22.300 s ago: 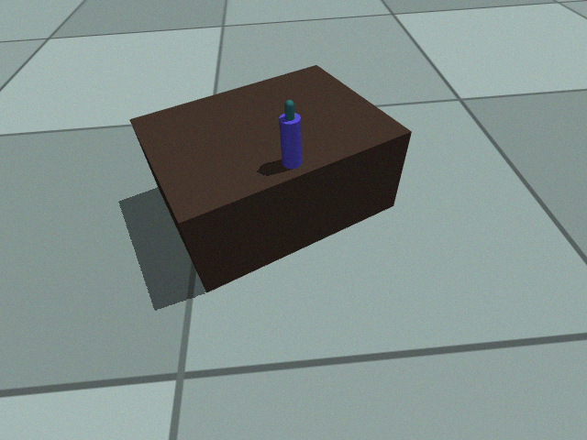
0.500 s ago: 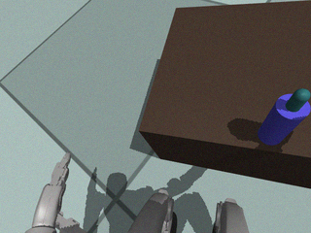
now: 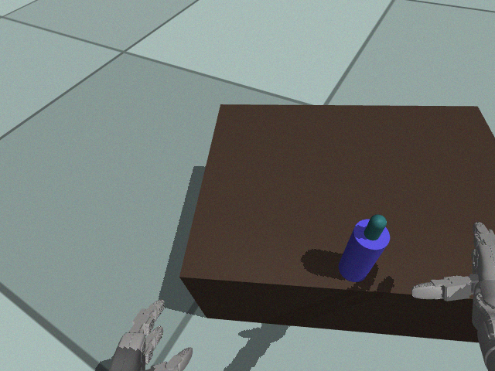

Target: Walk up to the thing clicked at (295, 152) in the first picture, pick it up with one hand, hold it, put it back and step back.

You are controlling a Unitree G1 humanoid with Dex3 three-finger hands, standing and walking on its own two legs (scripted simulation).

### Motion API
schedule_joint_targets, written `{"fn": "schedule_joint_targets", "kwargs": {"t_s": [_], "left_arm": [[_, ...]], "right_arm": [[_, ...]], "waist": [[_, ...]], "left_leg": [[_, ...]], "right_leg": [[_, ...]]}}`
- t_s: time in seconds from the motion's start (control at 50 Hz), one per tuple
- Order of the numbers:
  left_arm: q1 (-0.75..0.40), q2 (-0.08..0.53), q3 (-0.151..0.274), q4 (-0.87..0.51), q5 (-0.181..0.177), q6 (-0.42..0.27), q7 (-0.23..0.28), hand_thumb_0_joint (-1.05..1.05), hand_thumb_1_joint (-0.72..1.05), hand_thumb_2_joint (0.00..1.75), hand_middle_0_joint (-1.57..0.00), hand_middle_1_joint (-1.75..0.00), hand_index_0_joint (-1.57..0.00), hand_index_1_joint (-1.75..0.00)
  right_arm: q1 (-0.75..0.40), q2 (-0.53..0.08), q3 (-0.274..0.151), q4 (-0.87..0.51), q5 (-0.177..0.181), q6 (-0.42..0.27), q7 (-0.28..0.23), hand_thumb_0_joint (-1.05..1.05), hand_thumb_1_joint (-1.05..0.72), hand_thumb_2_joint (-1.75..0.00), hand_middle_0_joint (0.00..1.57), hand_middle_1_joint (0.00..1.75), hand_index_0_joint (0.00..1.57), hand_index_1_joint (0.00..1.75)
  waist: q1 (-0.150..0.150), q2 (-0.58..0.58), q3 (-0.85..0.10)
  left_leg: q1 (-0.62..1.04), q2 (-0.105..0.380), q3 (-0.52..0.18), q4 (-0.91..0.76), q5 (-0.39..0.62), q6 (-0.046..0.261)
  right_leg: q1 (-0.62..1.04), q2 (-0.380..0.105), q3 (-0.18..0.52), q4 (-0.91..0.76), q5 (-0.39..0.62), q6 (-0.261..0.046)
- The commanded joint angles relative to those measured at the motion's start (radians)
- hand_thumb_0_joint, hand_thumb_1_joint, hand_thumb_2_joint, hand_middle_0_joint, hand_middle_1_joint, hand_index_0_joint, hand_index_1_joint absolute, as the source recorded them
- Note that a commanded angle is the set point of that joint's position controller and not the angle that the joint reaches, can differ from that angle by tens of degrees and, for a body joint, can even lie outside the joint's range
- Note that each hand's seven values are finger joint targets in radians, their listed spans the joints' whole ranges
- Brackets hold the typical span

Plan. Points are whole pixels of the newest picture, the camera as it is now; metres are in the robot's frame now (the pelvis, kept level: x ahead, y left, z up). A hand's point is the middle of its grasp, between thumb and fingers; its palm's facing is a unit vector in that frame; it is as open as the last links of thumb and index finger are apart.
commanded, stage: home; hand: right
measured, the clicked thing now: (364, 247) +0.42 -0.20 -0.18
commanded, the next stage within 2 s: none
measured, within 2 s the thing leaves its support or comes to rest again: neither
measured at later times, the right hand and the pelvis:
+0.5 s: hand out of the picture +0.15 -0.16 -0.06, palm faces +0.14 +0.96 -0.26, open 17.5 cm; pelvis +0.00 +0.03 +0.01, yaw -2 degrees
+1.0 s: hand out of the picture +0.15 -0.15 -0.05, palm faces +0.14 +0.95 -0.29, open 17.5 cm; pelvis -0.01 +0.04 +0.01, yaw -2 degrees
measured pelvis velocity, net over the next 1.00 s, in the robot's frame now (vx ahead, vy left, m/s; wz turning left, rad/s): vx -0.01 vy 0.04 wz -0.03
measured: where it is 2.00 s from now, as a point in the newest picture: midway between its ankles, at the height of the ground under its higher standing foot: outside the picture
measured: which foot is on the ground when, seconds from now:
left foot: down 0.00-1.00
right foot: down 0.00-1.00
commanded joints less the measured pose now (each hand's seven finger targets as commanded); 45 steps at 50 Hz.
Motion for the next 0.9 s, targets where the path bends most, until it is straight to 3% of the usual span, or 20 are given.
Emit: {"fn": "schedule_joint_targets", "kwargs": {"t_s": [0.0,0.06,0.08,0.12,0.18,0.2,0.22,0.24,0.26,0.3,0.36,0.44,0.58,0.6,0.62,0.64,0.72,0.76,0.8,0.88], "left_arm": [[-0.042,0.132,0.086,-0.127,-0.009,-0.047,0.040,0.00,0.78,0.83,-0.19,-0.28,-0.19,-0.28],[-0.071,0.077,0.037,-0.123,-0.008,-0.054,0.054,0.00,0.77,0.83,-0.19,-0.27,-0.19,-0.28],[-0.051,0.068,0.035,-0.101,-0.004,-0.052,0.057,0.00,0.81,0.85,-0.19,-0.28,-0.19,-0.28],[-0.034,0.084,0.060,-0.069,0.001,-0.045,0.064,0.00,0.77,0.83,-0.19,-0.27,-0.19,-0.28],[-0.045,0.103,0.096,-0.053,0.008,-0.042,0.072,0.00,0.80,0.85,-0.19,-0.28,-0.19,-0.28],[-0.067,0.157,0.112,0.180,-0.005,-0.040,0.088,0.00,0.88,0.90,-0.20,-0.30,-0.20,-0.30],[-0.074,0.113,0.086,0.134,-0.006,-0.051,0.090,0.00,0.90,0.90,-0.20,-0.30,-0.20,-0.30],[-0.088,0.095,0.078,0.123,-0.007,-0.064,0.093,0.00,0.90,0.90,-0.20,-0.30,-0.20,-0.30],[-0.091,0.103,0.091,0.126,-0.006,-0.071,0.097,0.00,0.90,0.90,-0.20,-0.30,-0.20,-0.30],[-0.129,0.110,0.094,0.157,-0.003,-0.079,0.103,0.00,0.90,0.90,-0.20,-0.30,-0.20,-0.30],[-0.150,0.114,0.101,0.183,0.000,-0.100,0.118,0.00,0.90,0.90,-0.20,-0.30,-0.20,-0.30],[-0.178,0.113,0.102,0.203,0.005,-0.136,0.136,0.00,0.90,0.90,-0.20,-0.30,-0.20,-0.30],[-0.191,0.102,0.096,0.239,0.014,-0.193,0.147,0.00,0.90,0.90,-0.20,-0.30,-0.20,-0.30],[-0.200,0.102,0.096,0.235,0.014,-0.199,0.147,0.00,0.90,0.90,-0.20,-0.30,-0.20,-0.30],[-0.201,0.097,0.093,0.248,0.015,-0.202,0.146,0.00,0.90,0.90,-0.20,-0.30,-0.20,-0.30],[-0.201,0.103,0.096,0.250,0.016,-0.207,0.146,0.00,0.90,0.90,-0.20,-0.30,-0.20,-0.30],[-0.213,0.110,0.098,0.252,0.016,-0.219,0.147,0.00,0.90,0.90,-0.20,-0.30,-0.20,-0.30],[-0.213,0.110,0.099,0.253,0.020,-0.225,0.150,0.00,0.90,0.90,-0.20,-0.30,-0.20,-0.30],[-0.208,0.111,0.099,0.255,0.020,-0.232,0.155,0.00,0.90,0.90,-0.20,-0.30,-0.20,-0.30],[-0.199,0.117,0.099,0.263,0.023,-0.245,0.160,0.00,0.90,0.90,-0.20,-0.30,-0.20,-0.30]], "right_arm": [[-0.125,-0.133,0.043,-0.422,0.017,-0.031,-0.032,0.00,0.55,-0.06,0.05,0.05,0.05,0.05],[0.010,-0.098,0.067,-0.557,0.025,-0.043,-0.049,0.00,0.55,-0.06,0.05,0.05,0.05,0.05],[0.098,-0.055,0.089,-0.549,0.028,-0.039,-0.049,0.00,0.52,-0.07,0.06,0.06,0.06,0.06],[0.236,-0.035,0.090,-0.593,0.029,-0.032,-0.054,0.00,0.53,-0.07,0.06,0.06,0.06,0.06],[0.348,0.008,0.129,-0.724,0.034,-0.023,-0.055,0.00,0.51,-0.08,0.06,0.06,0.06,0.06],[0.376,-0.035,0.074,-0.785,0.035,-0.009,-0.081,0.00,0.58,-0.04,0.05,0.05,0.05,0.05],[0.504,0.099,0.197,-0.802,0.039,0.006,-0.072,0.00,0.59,-0.03,0.05,0.05,0.05,0.05],[0.582,0.160,0.251,-0.785,0.039,0.021,-0.067,0.00,0.57,-0.04,0.05,0.05,0.05,0.05],[0.610,0.161,0.254,-0.818,0.036,0.033,-0.070,0.00,0.56,-0.05,0.05,0.05,0.05,0.05],[0.579,0.119,0.237,-0.842,0.026,0.045,-0.076,0.00,0.56,-0.05,0.05,0.05,0.05,0.05],[0.575,0.120,0.244,-0.864,0.018,0.051,-0.079,0.00,0.57,-0.04,0.05,0.05,0.05,0.05],[0.561,0.094,0.218,-0.910,0.010,0.064,-0.086,0.00,0.57,-0.04,0.05,0.05,0.05,0.05],[0.640,0.152,0.263,-0.891,0.004,0.102,-0.090,0.00,0.59,-0.03,0.05,0.05,0.05,0.05],[0.656,0.133,0.247,-0.896,0.003,0.105,-0.091,0.00,0.58,-0.03,0.05,0.05,0.05,0.05],[0.666,0.161,0.272,-0.878,0.004,0.110,-0.088,0.00,0.57,-0.04,0.05,0.05,0.05,0.05],[0.682,0.135,0.241,-0.865,0.002,0.117,-0.092,0.00,0.58,-0.04,0.05,0.05,0.05,0.05],[0.663,0.131,0.237,-0.872,0.004,0.126,-0.090,0.00,0.57,-0.04,0.05,0.05,0.05,0.05],[0.638,0.101,0.210,-0.888,0.004,0.126,-0.091,0.00,0.57,-0.04,0.05,0.05,0.05,0.05],[0.621,0.097,0.213,-0.903,0.003,0.128,-0.090,0.00,0.56,-0.05,0.05,0.05,0.05,0.05],[0.620,0.136,0.253,-0.915,0.004,0.134,-0.088,0.00,0.57,-0.04,0.05,0.05,0.05,0.05]], "waist": [[-0.030,-0.068,-0.224],[-0.064,-0.109,-0.228],[-0.063,-0.115,-0.192],[-0.074,-0.108,-0.184],[-0.078,-0.122,-0.164],[-0.056,-0.144,-0.132],[-0.045,-0.104,-0.109],[-0.042,-0.048,-0.084],[-0.035,-0.016,-0.107],[-0.037,-0.031,-0.062],[-0.019,0.037,-0.011],[-0.034,0.052,-0.040],[-0.054,0.022,-0.039],[-0.064,0.036,-0.044],[-0.059,0.043,-0.015],[-0.064,0.051,-0.026],[-0.061,0.051,0.022],[-0.061,0.063,0.013],[-0.052,0.060,0.004],[-0.044,0.027,-0.020]], "left_leg": [[0.137,-0.033,0.046,-0.106,0.279,0.050],[0.208,-0.024,0.034,-0.116,0.306,0.054],[0.210,-0.022,0.033,-0.122,0.303,0.056],[0.231,-0.020,0.033,-0.126,0.322,0.054],[0.246,-0.018,0.023,-0.146,0.291,0.053],[0.227,-0.029,0.021,-0.145,0.289,0.051],[0.240,-0.029,0.026,-0.154,0.294,0.048],[0.234,-0.029,0.031,-0.153,0.310,0.042],[0.243,-0.028,0.033,-0.148,0.342,0.038],[0.215,-0.028,0.030,-0.144,0.322,0.038],[0.181,-0.026,0.027,-0.156,0.253,0.029],[0.193,-0.012,0.006,-0.164,0.219,0.022],[0.195,-0.001,-0.012,-0.185,0.140,0.027],[0.205,0.001,-0.011,-0.187,0.147,0.024],[0.200,0.006,-0.016,-0.201,0.126,0.021],[0.200,0.005,-0.014,-0.197,0.130,0.021],[0.165,0.003,-0.014,-0.213,0.067,0.023],[0.180,0.013,-0.032,-0.226,0.065,0.017],[0.183,0.018,-0.043,-0.226,0.085,0.014],[0.185,0.000,-0.012,-0.185,0.147,0.022]], "right_leg": [[0.317,-0.012,0.031,-0.199,0.377,0.030],[0.345,-0.005,0.016,-0.211,0.411,0.040],[0.339,-0.004,0.013,-0.216,0.412,0.042],[0.338,-0.001,0.011,-0.220,0.437,0.044],[0.324,0.006,-0.004,-0.231,0.369,0.039],[0.344,-0.002,0.011,-0.214,0.343,0.033],[0.337,-0.001,0.006,-0.218,0.341,0.030],[0.317,0.000,0.006,-0.208,0.345,0.022],[0.310,0.002,0.006,-0.195,0.375,0.017],[0.281,0.003,0.005,-0.196,0.353,0.019],[0.257,0.002,0.011,-0.187,0.261,0.006],[0.261,0.013,0.008,-0.171,0.215,-0.001],[0.257,0.024,-0.001,-0.170,0.160,0.004],[0.249,0.027,-0.003,-0.166,0.169,0.005],[0.231,0.030,-0.007,-0.162,0.150,0.005],[0.228,0.029,-0.005,-0.162,0.158,0.004],[0.211,0.026,-0.004,-0.174,0.112,0.007],[0.198,0.030,-0.008,-0.162,0.108,0.006],[0.211,0.029,-0.010,-0.157,0.119,0.004],[0.249,0.022,-0.002,-0.170,0.153,0.004]]}}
